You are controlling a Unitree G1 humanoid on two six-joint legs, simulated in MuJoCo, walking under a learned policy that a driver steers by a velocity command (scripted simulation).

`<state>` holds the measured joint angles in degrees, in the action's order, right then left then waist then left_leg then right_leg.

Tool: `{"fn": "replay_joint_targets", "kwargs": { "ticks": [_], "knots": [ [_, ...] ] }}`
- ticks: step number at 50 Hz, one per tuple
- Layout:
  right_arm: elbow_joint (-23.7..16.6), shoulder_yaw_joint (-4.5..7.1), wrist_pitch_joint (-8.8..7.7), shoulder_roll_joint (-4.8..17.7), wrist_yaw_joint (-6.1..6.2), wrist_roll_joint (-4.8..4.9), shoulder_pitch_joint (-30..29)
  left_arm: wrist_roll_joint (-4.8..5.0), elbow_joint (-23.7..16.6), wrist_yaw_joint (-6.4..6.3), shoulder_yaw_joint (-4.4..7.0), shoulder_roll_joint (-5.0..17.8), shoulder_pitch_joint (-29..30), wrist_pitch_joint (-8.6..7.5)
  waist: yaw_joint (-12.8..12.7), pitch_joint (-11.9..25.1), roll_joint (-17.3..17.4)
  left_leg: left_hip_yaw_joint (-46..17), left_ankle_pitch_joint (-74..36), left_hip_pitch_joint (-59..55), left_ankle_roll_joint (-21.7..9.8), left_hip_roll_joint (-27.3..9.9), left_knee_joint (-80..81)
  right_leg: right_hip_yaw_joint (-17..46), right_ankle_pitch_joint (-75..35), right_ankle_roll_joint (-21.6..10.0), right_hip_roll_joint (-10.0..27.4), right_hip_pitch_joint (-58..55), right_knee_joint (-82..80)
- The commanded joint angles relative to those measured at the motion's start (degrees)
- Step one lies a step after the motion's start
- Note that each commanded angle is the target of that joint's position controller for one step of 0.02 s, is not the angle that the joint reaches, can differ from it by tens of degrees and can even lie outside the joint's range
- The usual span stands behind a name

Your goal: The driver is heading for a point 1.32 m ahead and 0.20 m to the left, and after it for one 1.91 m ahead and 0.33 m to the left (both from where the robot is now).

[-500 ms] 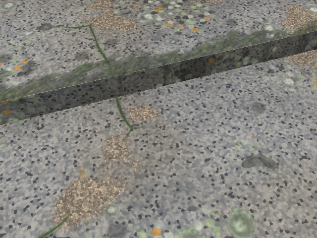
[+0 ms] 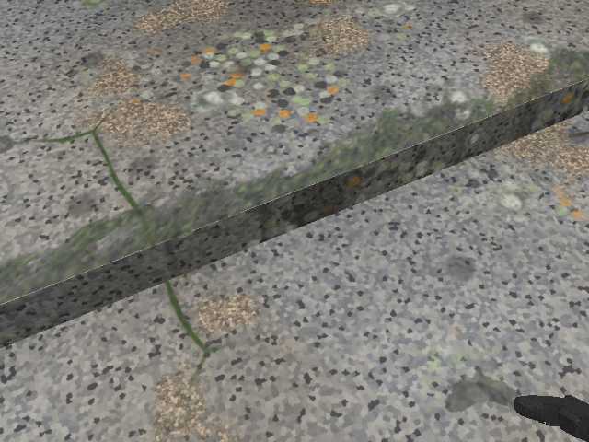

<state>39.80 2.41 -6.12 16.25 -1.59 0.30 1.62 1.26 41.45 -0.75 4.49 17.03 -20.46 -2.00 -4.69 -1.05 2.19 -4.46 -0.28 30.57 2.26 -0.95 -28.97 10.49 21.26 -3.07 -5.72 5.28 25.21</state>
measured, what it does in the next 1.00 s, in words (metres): walks ahead: left foot, then right foot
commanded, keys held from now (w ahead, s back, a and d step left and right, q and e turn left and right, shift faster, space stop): w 0.48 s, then w+q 0.52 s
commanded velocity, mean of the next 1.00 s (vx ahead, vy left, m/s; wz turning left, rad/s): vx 0.50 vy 0.00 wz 0.08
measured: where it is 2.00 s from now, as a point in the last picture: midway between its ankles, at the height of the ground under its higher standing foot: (285, 208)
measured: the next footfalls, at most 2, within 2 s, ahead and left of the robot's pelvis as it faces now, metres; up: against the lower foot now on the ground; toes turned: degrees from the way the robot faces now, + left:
left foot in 0.04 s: +0.19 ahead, +0.13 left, +0.00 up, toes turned -4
right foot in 0.54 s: +0.45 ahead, -0.14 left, +0.00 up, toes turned -5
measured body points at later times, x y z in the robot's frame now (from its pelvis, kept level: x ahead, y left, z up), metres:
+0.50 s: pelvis +0.27 +0.00 +0.00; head +0.30 +0.00 +0.45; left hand +0.53 +0.19 -0.07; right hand +0.22 -0.28 -0.12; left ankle +0.15 +0.13 -0.73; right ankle +0.41 -0.14 -0.71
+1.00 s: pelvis +0.53 -0.02 +0.00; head +0.56 -0.01 +0.45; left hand +0.50 +0.25 -0.14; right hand +0.75 -0.23 -0.10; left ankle +0.65 +0.09 -0.72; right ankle +0.41 -0.14 -0.73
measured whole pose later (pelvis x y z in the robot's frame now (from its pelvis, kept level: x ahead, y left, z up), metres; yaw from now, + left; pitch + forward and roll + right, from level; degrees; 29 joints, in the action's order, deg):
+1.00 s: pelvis +0.53 -0.02 +0.00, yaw +9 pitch +1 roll -2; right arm 43.3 1.8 0.0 15.1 -4.6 -2.4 5.4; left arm -1.8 49.9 0.0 3.1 15.5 -21.6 -4.2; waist -3.1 -2.4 1.3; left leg 4.3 7.4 31.1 -4.4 -2.8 -36.3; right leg -14.2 20.4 0.5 -0.2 -4.1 15.5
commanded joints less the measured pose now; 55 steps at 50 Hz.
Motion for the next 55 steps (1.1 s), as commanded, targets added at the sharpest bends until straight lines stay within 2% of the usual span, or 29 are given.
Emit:
{"fn": "replay_joint_targets", "kwargs": {
  "ticks": [1,2,3,4,5,7,10,16,20,23,25,27,28,29,30,31,32,33,35,36,37,39,41,48,50,52,53,54,55],
  "knots": [
    [-2.0,3.13,-1.60,8.0,0.05,-0.24,4.6,-0.36,-2.7,-0.22,1.63,6.6,0.8,-0.31,5.4,3.2,-9.8,2.2,2.9,-13.4,-3.3,0.5,2.8,10.5,-19.8,-6.2,12.8,2.8,1.7],
    [-1.2,3.84,-1.93,10.0,0.35,-1.16,10.9,-0.79,-3.1,0.04,0.54,3.8,0.5,-0.46,8.3,8.9,-7.3,-1.9,3.8,-24.4,-6.4,-4.4,2.0,7.4,-19.7,-4.3,9.7,5.7,12.8],
    [-0.2,5.03,-1.74,15.0,0.52,-2.12,17.9,-0.30,-3.8,-0.06,-0.51,0.6,-6.0,-0.94,7.6,17.4,5.4,-21.8,10.2,-44.1,-14.5,-16.2,3.1,0.5,-6.7,0.0,2.4,21.6,32.2],
    [2.5,5.30,-1.05,14.4,-0.21,-0.60,22.1,0.79,-3.7,-0.18,-0.67,2.2,-8.4,-1.40,7.9,18.6,16.9,-42.4,28.0,-49.1,-19.1,-22.1,11.8,-1.1,12.4,1.8,0.7,35.1,44.5],
    [1.7,3.97,-0.88,9.9,-0.22,0.42,19.5,1.22,-3.6,-0.14,0.45,7.1,-3.6,-1.47,9.2,10.6,8.9,-39.3,36.4,-43.6,-17.1,-20.6,13.9,1.2,9.1,1.6,3.6,40.0,49.2],
    [1.1,2.67,-0.07,6.8,0.04,-0.54,13.9,-0.32,-5.6,-0.03,0.44,7.2,5.4,-1.52,8.2,1.7,1.7,-24.5,25.9,-30.3,-14.6,-15.9,15.0,-2.5,1.5,1.2,7.5,39.1,46.2],
    [1.8,1.80,-0.28,4.8,0.38,-0.81,12.0,-0.64,-5.3,0.61,0.15,4.3,4.7,-1.56,5.2,0.9,4.3,-15.1,13.0,-23.2,-14.1,-11.5,17.9,-4.5,-3.5,1.5,10.9,32.9,38.2],
    [4.4,2.60,0.17,8.8,1.04,0.36,15.4,-1.05,-7.4,1.11,-1.45,1.1,13.1,-2.19,7.5,0.0,2.2,-4.9,0.8,-23.3,-14.5,-10.3,20.8,-7.9,-17.1,3.5,11.3,32.2,18.7],
    [6.7,2.50,1.09,9.7,1.14,0.92,19.8,-0.33,-8.9,2.12,-1.67,1.1,19.9,-2.77,10.1,-1.4,2.1,-2.3,0.0,-24.8,-13.3,-10.4,19.9,-9.8,-23.5,3.6,9.3,28.3,9.1],
    [8.1,2.55,2.07,10.2,1.28,1.14,21.6,-0.06,-10.3,3.03,-1.45,2.0,22.7,-3.17,9.9,-2.4,2.6,-3.2,-2.6,-29.7,-12.4,-12.9,17.6,-9.8,-20.1,1.8,8.4,28.4,5.3],
    [8.5,2.82,2.71,11.2,1.55,1.25,21.4,-0.29,-10.0,3.25,-0.84,3.4,20.6,-3.47,7.6,-1.2,3.2,-3.5,-10.8,-31.4,-11.2,-13.4,13.5,-10.4,-16.5,0.2,7.2,23.1,2.9],
    [7.9,2.18,2.94,10.2,1.73,1.03,20.2,-1.08,-6.3,2.42,1.46,7.8,6.6,-3.55,0.0,7.9,1.6,-0.1,-20.0,-25.0,-8.4,-8.9,-3.0,-10.4,-18.6,-3.0,7.2,0.6,1.2],
    [5.7,0.58,2.55,6.1,1.73,-0.88,19.6,-1.97,-4.7,1.55,2.71,12.8,-4.5,-3.19,-3.9,17.7,-6.7,2.5,-0.7,-12.0,-6.1,-4.5,-22.2,3.2,-21.5,-6.7,20.2,-17.5,3.8],
    [5.4,-0.79,1.48,1.3,1.50,0.36,26.7,-2.04,-3.9,1.85,2.82,14.4,-4.9,-2.76,0.0,23.9,-20.9,1.1,33.7,6.7,-3.7,3.1,-38.2,26.6,-9.1,-14.1,30.6,-29.8,-3.0],
    [6.1,0.92,1.02,8.2,1.40,1.63,22.4,-1.51,-4.3,1.79,1.56,8.8,-3.9,-2.74,-2.2,18.1,-12.7,-3.6,32.5,12.2,-3.8,0.1,-43.7,25.2,-2.4,-12.0,28.5,-24.8,-6.0],
    [4.7,1.63,0.82,9.7,1.27,2.29,17.8,-1.18,-4.1,1.64,0.79,7.0,-0.5,-2.91,-1.4,10.5,-10.5,-2.5,26.8,14.1,-4.1,-2.1,-43.4,16.4,-4.9,-9.9,26.6,-17.6,-7.4],
    [4.6,1.58,1.05,8.8,1.48,1.89,16.0,-1.42,-4.1,1.76,0.28,5.7,3.2,-3.10,0.5,7.0,-7.1,-1.5,22.2,11.8,-3.5,-4.3,-41.4,10.7,-9.4,-8.9,24.0,-10.6,-9.4],
    [4.7,1.81,1.59,8.1,1.57,1.22,15.5,-1.61,-3.9,1.97,-0.07,4.1,5.9,-3.39,2.2,4.0,-7.2,-1.4,19.1,10.1,-3.0,-5.5,-38.9,6.1,-12.7,-8.5,22.1,-5.3,-11.5],
    [5.4,1.73,3.02,5.7,1.56,1.46,17.8,-2.06,-3.1,2.05,-0.03,3.2,8.5,-4.39,4.8,2.5,-8.3,-1.6,15.7,5.1,-2.3,-7.0,-37.4,0.2,-16.7,-8.2,20.5,1.0,-15.3],
    [6.2,0.86,4.71,3.4,-0.09,-4.24,18.8,-3.94,-0.7,1.57,-0.66,3.3,4.5,-4.10,5.8,1.0,-3.4,1.7,15.5,1.4,-2.2,-4.6,-36.9,-3.2,-23.5,-7.2,21.2,6.1,-16.4],
    [5.4,1.04,5.52,2.4,-0.85,-4.23,17.8,-3.76,0.1,1.44,-0.21,4.6,4.5,-4.14,6.7,-0.3,-4.9,2.1,13.7,2.7,-2.1,-4.7,-36.0,-6.4,-26.7,-7.1,20.6,6.7,-16.8],
    [4.2,1.09,6.01,2.7,-1.75,-2.71,14.4,-3.32,1.0,1.41,-0.16,4.6,4.7,-4.13,6.4,-1.2,-7.0,1.9,8.8,5.5,-2.2,-5.1,-31.8,-10.7,-27.4,-6.6,19.6,5.7,-17.4],
    [3.1,0.81,5.73,2.7,-2.25,-2.08,10.5,-3.11,1.7,1.44,-0.23,4.3,4.7,-3.95,5.5,-1.5,-7.4,2.9,3.5,5.4,-2.5,-4.9,-24.6,-14.1,-25.4,-5.9,18.5,4.3,-17.8],
    [-0.7,0.48,5.41,3.6,-3.22,-2.65,-0.2,-2.95,5.6,0.42,0.81,7.5,-0.7,-2.97,2.3,-3.7,-6.5,8.9,6.8,1.7,-6.7,-2.4,-7.3,-19.2,-29.2,-3.8,21.6,-6.4,-14.1],
    [-0.7,0.92,5.42,4.3,-2.66,-3.07,1.6,-3.02,6.4,0.13,0.95,8.7,-1.1,-2.29,3.4,-1.8,-6.9,11.3,13.3,-2.2,-9.0,1.0,-5.5,-21.3,-46.1,-3.0,21.8,-9.6,-5.6],
    [3.5,2.37,4.42,6.3,-1.39,-3.90,15.7,-2.72,6.1,0.01,0.61,9.1,-0.6,-1.46,9.5,6.8,-4.0,11.5,13.0,-19.6,-12.4,5.7,0.4,-24.4,-52.9,-1.2,19.1,-5.7,16.5],
    [4.8,4.28,4.30,12.5,-0.37,-4.27,24.3,-2.30,3.5,0.16,-0.57,5.9,-1.8,-1.59,12.1,14.4,3.8,-6.5,21.4,-37.2,-17.3,-6.7,2.8,-25.1,-34.4,1.4,16.5,10.4,35.3],
    [4.3,5.68,4.78,17.8,-0.04,-2.01,22.4,-2.61,0.1,1.08,-1.00,2.9,-0.2,-2.05,9.2,17.5,15.7,-37.5,17.5,-47.9,-24.9,-19.0,11.9,-18.7,9.4,4.5,3.5,31.6,51.9],
    [4.0,5.38,5.29,16.1,0.14,-0.99,22.0,-3.53,0.3,1.20,-0.45,7.1,4.9,-2.17,11.3,13.9,4.0,-32.2,13.4,-46.7,-23.6,-17.7,12.8,-9.2,6.9,3.6,7.2,37.0,52.8]
  ]
}}
Keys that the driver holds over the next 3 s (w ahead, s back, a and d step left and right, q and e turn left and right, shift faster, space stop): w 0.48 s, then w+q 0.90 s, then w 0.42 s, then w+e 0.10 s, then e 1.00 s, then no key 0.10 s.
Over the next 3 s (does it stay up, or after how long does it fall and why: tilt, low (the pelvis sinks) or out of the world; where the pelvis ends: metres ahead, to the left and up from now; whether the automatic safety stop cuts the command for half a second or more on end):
stays up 1.20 0.31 0.15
